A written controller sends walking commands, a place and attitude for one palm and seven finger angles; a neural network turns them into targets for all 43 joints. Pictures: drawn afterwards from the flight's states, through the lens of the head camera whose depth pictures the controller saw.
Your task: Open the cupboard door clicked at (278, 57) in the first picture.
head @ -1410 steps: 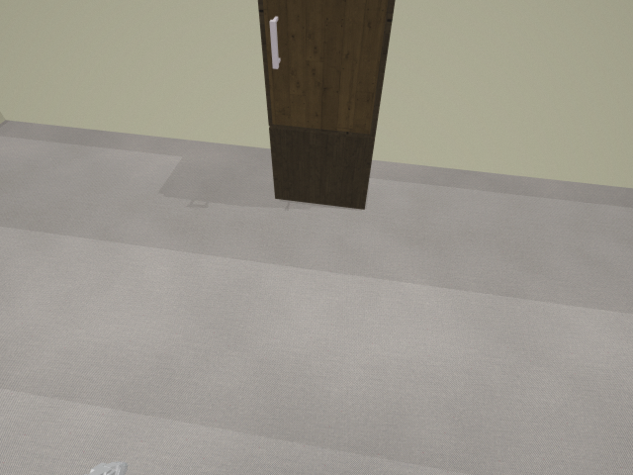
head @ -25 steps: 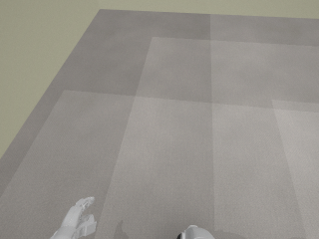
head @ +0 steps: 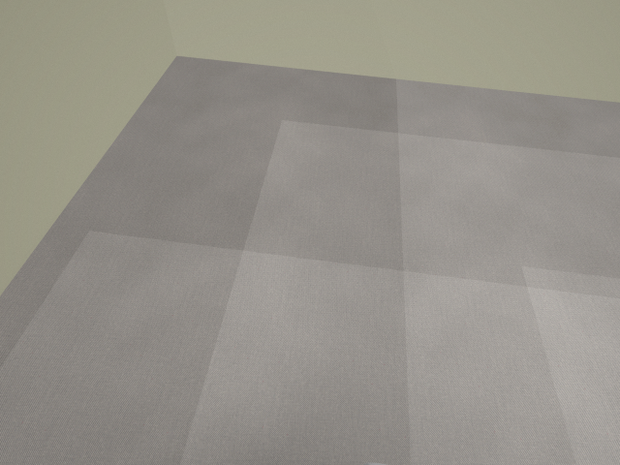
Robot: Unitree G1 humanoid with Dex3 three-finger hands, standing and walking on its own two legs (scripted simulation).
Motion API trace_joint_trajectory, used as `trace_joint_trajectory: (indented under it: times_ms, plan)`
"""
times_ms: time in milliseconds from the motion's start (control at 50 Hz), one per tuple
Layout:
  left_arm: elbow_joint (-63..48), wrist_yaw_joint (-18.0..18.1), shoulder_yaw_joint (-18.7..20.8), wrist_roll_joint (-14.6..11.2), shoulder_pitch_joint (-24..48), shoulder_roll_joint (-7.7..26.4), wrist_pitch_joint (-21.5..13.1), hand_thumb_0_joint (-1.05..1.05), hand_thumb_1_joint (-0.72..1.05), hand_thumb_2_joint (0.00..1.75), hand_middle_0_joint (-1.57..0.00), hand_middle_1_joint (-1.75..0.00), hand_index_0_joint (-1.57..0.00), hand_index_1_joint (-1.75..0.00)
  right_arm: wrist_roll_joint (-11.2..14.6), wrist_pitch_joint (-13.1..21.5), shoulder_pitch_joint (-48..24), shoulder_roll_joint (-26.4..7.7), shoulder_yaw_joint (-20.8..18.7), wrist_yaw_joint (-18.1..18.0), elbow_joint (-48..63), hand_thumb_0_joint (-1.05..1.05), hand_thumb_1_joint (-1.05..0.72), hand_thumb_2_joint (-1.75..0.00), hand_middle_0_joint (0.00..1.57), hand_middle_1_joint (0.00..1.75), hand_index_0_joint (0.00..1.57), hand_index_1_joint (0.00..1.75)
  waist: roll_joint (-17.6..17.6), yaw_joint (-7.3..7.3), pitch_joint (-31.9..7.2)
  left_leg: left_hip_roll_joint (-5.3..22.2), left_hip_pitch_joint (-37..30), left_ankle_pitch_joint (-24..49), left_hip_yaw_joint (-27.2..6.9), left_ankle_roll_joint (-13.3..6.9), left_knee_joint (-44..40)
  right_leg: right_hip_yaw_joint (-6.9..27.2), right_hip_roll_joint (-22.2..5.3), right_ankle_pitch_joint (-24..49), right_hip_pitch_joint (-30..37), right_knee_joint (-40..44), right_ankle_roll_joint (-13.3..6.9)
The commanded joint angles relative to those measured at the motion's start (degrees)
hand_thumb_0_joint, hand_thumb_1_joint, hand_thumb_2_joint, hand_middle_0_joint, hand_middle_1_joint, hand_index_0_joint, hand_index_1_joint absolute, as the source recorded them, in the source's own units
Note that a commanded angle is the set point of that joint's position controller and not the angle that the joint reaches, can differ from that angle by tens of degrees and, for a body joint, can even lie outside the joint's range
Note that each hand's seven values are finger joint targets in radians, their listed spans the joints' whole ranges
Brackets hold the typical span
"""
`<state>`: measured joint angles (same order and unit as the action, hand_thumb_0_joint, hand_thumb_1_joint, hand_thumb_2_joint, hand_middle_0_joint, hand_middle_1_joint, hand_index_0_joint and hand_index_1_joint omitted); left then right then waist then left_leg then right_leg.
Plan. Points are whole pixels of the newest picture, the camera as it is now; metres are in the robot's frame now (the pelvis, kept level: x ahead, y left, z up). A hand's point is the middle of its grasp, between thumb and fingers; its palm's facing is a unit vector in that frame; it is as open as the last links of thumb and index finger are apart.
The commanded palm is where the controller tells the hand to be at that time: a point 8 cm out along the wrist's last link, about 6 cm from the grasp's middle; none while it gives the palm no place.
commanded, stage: turn to face it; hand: left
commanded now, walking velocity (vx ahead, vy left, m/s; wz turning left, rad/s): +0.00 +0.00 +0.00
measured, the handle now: out of the picture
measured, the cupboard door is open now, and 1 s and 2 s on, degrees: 46 46 46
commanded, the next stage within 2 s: none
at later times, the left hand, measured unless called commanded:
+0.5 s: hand (206, 414) +0.21 +0.18 -0.18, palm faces +0.25 -0.95 -0.16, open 7.3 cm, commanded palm none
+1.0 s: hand (223, 409) +0.21 +0.15 -0.14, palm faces +0.49 -0.82 -0.31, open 7.4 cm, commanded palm none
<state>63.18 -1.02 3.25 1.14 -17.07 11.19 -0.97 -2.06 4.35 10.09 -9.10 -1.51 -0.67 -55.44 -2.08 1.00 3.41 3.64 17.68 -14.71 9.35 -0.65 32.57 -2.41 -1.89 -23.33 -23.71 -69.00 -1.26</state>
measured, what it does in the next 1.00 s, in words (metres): walks ahead, turning left: right foot, then left foot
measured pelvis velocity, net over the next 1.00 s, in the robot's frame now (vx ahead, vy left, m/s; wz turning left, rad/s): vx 0.23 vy -0.08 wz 0.55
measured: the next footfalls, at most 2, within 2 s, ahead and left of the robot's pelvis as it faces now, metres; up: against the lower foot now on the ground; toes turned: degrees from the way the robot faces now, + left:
right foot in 0.18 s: +0.19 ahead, -0.16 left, +0.00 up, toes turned -6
left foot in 0.48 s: +0.20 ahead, +0.09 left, +0.00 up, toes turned +23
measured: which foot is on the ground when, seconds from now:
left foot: down 0.00-0.20, up 0.22-0.46, down 0.48-0.86, up 0.88-1.00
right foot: up 0.00-0.16, down 0.18-0.48, up 0.50-0.84, down 0.86-1.00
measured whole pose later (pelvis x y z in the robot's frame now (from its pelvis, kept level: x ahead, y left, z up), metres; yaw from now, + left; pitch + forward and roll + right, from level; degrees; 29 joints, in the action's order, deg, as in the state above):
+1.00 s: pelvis +0.23 -0.08 +0.01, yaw +32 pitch +1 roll +2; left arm 50.2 1.4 2.0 1.1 -9.8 11.3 0.3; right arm -0.8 -4.9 8.1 -15.7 -5.1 0.8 -53.0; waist 1.8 -1.5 5.9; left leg -0.2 29.6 -25.7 -0.2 3.4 67.2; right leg -7.2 -5.0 -18.1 -15.5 -32.4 -0.9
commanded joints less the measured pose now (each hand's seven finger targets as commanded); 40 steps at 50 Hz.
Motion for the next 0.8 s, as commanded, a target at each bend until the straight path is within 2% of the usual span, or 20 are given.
trace_joint_trajectory:
  times_ms: [0, 60, 120, 140, 160, 180, 200, 220, 280, 380, 420, 440, 460, 480, 500, 520, 580, 600, 720, 780]
  plan:
    - [-6.47, -0.78, 0.29, 0.13, 2.32, 0.37, -0.73, 0.00, 0.90, 0.90, -0.20, -0.30, -0.20, -0.30, 0.18, 0.24, 7.82, -9.38, -2.16, -0.65, -1.88, 0.00, -0.90, -0.90, 0.20, 0.30, 0.20, 0.30, 8.72, -0.83, -2.07, 15.25, -5.42, 14.68, -7.43, -6.32, -19.51, 1.16, -5.48, 5.32, -4.92, 12.56, 1.30]
    - [-6.16, -0.49, -0.25, 0.28, 2.60, -0.35, -1.02, 0.00, 0.90, 0.90, -0.20, -0.30, -0.20, -0.30, 0.52, -0.67, 8.07, -9.11, -2.02, -0.51, -2.94, 0.00, -0.90, -0.90, 0.20, 0.30, 0.20, 0.30, 8.30, -0.96, -1.82, 11.62, -1.75, 18.18, -5.64, -6.35, -15.48, -3.97, -2.68, 9.87, 5.17, 27.46, 2.42]
    - [-4.75, 0.00, 0.27, 0.36, -0.77, 2.41, -1.40, 0.00, 0.90, 0.90, -0.20, -0.30, -0.20, -0.30, 1.09, -1.69, 7.03, -8.69, -2.05, -0.35, -3.49, 0.00, -0.90, -0.90, 0.20, 0.30, 0.20, 0.30, 6.53, 1.24, -3.26, 6.80, 2.30, 9.47, -5.62, -2.87, -8.49, -6.02, -0.92, 18.12, 16.76, 37.71, 3.08]
    - [-4.45, 0.39, 0.94, 0.31, -2.42, 5.62, -1.70, 0.00, 0.90, 0.90, -0.20, -0.30, -0.20, -0.30, 1.35, -1.94, 6.82, -7.64, -1.86, -0.14, -3.14, 0.00, -0.90, -0.90, 0.20, 0.30, 0.20, 0.30, 3.13, 2.21, -4.00, 3.97, 6.02, 2.08, -4.47, -0.67, -4.45, -1.65, -5.13, 21.40, 21.59, 40.14, 2.42]
    - [-4.18, 0.92, 1.90, 0.50, -4.29, 10.37, -1.90, 0.00, 0.90, 0.90, -0.20, -0.30, -0.20, -0.30, 1.54, -2.35, 7.58, -5.45, -1.50, 0.34, -2.40, 0.00, -0.90, -0.90, 0.20, 0.30, 0.20, 0.30, -5.89, 2.96, -5.18, -1.05, 12.79, -9.66, -0.56, 1.90, 4.13, 8.52, -15.87, 24.78, 26.52, 43.33, -1.22]
    - [-4.60, 1.25, 2.59, 0.33, -6.21, 14.26, -1.45, 0.00, 0.90, 0.90, -0.20, -0.30, -0.20, -0.30, 1.51, -3.35, 8.15, -5.03, -1.75, 0.50, -1.29, 0.00, -0.90, -0.90, 0.20, 0.30, 0.20, 0.30, -11.03, 3.77, -6.01, -2.90, 12.57, -22.55, -0.49, 2.56, 16.35, 14.95, -24.99, 22.92, 24.18, 50.46, -6.15]
    - [-4.62, 1.83, 2.94, 0.31, -5.69, 13.70, -1.69, 0.00, 0.90, 0.90, -0.20, -0.30, -0.20, -0.30, 1.53, -3.65, 4.87, -4.22, -1.87, -0.02, -0.52, 0.00, -0.90, -0.90, 0.20, 0.30, 0.20, 0.30, -16.75, 5.03, -6.30, -0.90, 15.45, -24.09, -4.88, 2.48, 27.54, 18.09, -27.05, 31.36, 24.01, 51.25, -9.38]
    - [-5.06, 2.34, 2.52, 0.18, -3.93, 11.73, -1.63, 0.00, 0.90, 0.90, -0.20, -0.30, -0.20, -0.30, 1.66, -3.74, 4.20, -5.63, -2.16, -0.18, -0.49, 0.00, -0.90, -0.90, 0.20, 0.30, 0.20, 0.30, -18.24, 3.94, -5.89, 0.67, 17.60, -21.59, -7.48, 2.73, 33.31, 15.48, -26.21, 36.89, 24.25, 50.00, -10.04]
    - [-7.97, 2.89, 2.01, 0.49, 3.37, 8.62, -0.79, 0.00, 0.90, 0.90, -0.20, -0.30, -0.20, -0.30, 1.78, -4.79, 4.57, -3.86, -1.99, 0.74, -1.03, 0.00, -0.90, -0.90, 0.20, 0.30, 0.20, 0.30, -9.55, 0.42, -6.33, 2.26, 12.40, -16.35, -7.05, 3.08, 28.02, 0.65, -21.82, 36.32, 18.65, 47.98, -6.08]
    - [-9.61, 2.69, 2.58, 0.60, 6.10, 8.96, -0.54, 0.00, 0.90, 0.90, -0.20, -0.30, -0.20, -0.30, 1.27, -5.42, 5.34, -2.39, -1.79, 1.75, 0.34, 0.00, -0.90, -0.90, 0.20, 0.30, 0.20, 0.30, -7.53, -1.15, -4.21, -0.23, 5.97, -7.27, -0.96, 3.31, 8.90, -7.32, -19.28, 32.58, 15.67, 43.88, -2.95]
    - [-10.62, 2.43, 2.78, -0.19, 6.85, 9.46, -0.04, 0.00, 0.90, 0.90, -0.20, -0.30, -0.20, -0.30, 0.90, -5.31, 7.52, -5.14, -2.32, 1.91, 0.82, 0.00, -0.90, -0.90, 0.20, 0.30, 0.20, 0.30, -3.69, -2.87, -5.56, -1.18, -2.60, 2.72, 0.10, 2.80, -1.39, -10.27, -17.86, 27.54, 12.09, 37.12, -0.27]
    - [-11.67, 2.21, 2.59, -0.47, 6.68, 8.17, 0.40, 0.00, 0.90, 0.90, -0.20, -0.30, -0.20, -0.30, 0.58, -4.86, 10.60, -9.27, -3.29, 1.86, 0.79, 0.00, -0.90, -0.90, 0.20, 0.30, 0.20, 0.30, 6.54, -4.64, -7.93, 3.58, -9.84, 14.37, -7.44, 0.44, -6.56, -11.46, -14.57, 18.71, 6.05, 27.95, 2.54]
    - [-14.30, 1.96, 1.75, -1.02, 7.69, 4.70, 0.92, 0.00, 0.90, 0.90, -0.20, -0.30, -0.20, -0.30, 0.02, -4.60, 13.97, -16.02, -4.94, 1.35, 1.38, 0.00, -0.90, -0.90, 0.20, 0.30, 0.20, 0.30, 24.36, -6.60, -8.56, 19.19, -14.94, 33.85, -29.64, -8.55, -11.43, -11.15, -5.92, -14.03, -8.07, 13.61, 6.93]
    - [-16.66, 2.30, 1.02, -0.20, 12.20, 5.71, 1.51, 0.00, 0.90, 0.90, -0.20, -0.30, -0.20, -0.30, 0.22, -5.03, 16.22, -17.50, -5.12, 0.59, 0.95, 0.00, -0.90, -0.90, 0.20, 0.30, 0.20, 0.30, 16.99, -7.92, -8.69, 22.85, -14.08, 33.92, -33.22, -12.55, -11.43, -2.28, -4.78, -16.32, -10.21, 5.38, 5.90]
    - [-16.42, 2.42, 1.33, -0.07, 13.66, 4.46, 1.42, 0.00, 0.90, 0.90, -0.20, -0.30, -0.20, -0.30, 0.15, -4.43, 15.42, -16.97, -5.00, -0.31, 0.99, 0.00, -0.90, -0.90, 0.20, 0.30, 0.20, 0.30, 16.84, -7.15, -10.02, 21.02, -16.75, 40.38, -33.51, -12.23, -9.81, 0.40, -4.26, -13.27, -14.90, 0.28, 5.76]
    - [-15.67, 2.42, 1.37, -0.11, 13.74, 4.87, 1.24, 0.00, 0.90, 0.90, -0.20, -0.30, -0.20, -0.30, 0.30, -4.22, 13.41, -15.76, -4.63, -0.76, 1.65, 0.00, -0.90, -0.90, 0.20, 0.30, 0.20, 0.30, 16.06, -6.31, -9.69, 19.10, -16.30, 44.79, -29.61, -11.13, -8.36, 2.40, -4.65, -9.24, -15.50, -1.89, 5.91]
    - [-13.94, 1.92, 1.54, -0.39, 10.91, 5.34, 1.61, 0.00, 0.90, 0.90, -0.20, -0.30, -0.20, -0.30, 0.69, -3.70, 6.97, -13.84, -3.91, -1.08, 3.96, 0.00, -0.90, -0.90, 0.20, 0.30, 0.20, 0.30, 10.61, -2.93, -9.46, 13.15, -15.58, 47.21, -19.56, -8.35, -7.42, 2.50, -4.01, -1.36, -12.40, 0.69, 6.78]
    - [-13.99, 1.89, 1.58, -0.55, 10.08, 5.55, 1.79, 0.00, 0.90, 0.90, -0.20, -0.30, -0.20, -0.30, 0.65, -3.75, 5.89, -14.13, -3.94, -0.95, 4.33, 0.00, -0.90, -0.90, 0.20, 0.30, 0.20, 0.30, 9.95, -2.51, -10.13, 12.67, -15.25, 45.37, -18.95, -8.41, -7.57, 2.48, -3.60, -1.08, -10.94, 3.20, 6.91]
    - [-16.19, 1.68, 1.31, -0.62, 11.71, 5.82, 2.32, 0.00, 0.90, 0.90, -0.20, -0.30, -0.20, -0.30, 0.39, -4.85, 2.85, -15.59, -4.99, -0.07, 5.64, 0.00, -0.90, -0.90, 0.20, 0.30, 0.20, 0.30, 11.33, -2.66, -7.40, 10.35, -8.71, 30.87, -20.61, -8.16, -9.36, 0.73, -0.88, -0.93, -2.57, 19.19, 6.48]
    - [-15.70, 1.68, 1.46, -0.70, 6.79, 6.68, 1.85, 0.00, 0.90, 0.90, -0.20, -0.30, -0.20, -0.30, 0.58, -5.69, -1.62, -16.40, -5.48, 0.16, 7.03, 0.00, -0.90, -0.90, 0.20, 0.30, 0.20, 0.30, 12.05, -0.41, -6.71, 8.89, -2.07, 23.57, -22.80, -6.78, -7.06, -0.81, 1.41, 3.81, 7.84, 31.05, 5.62]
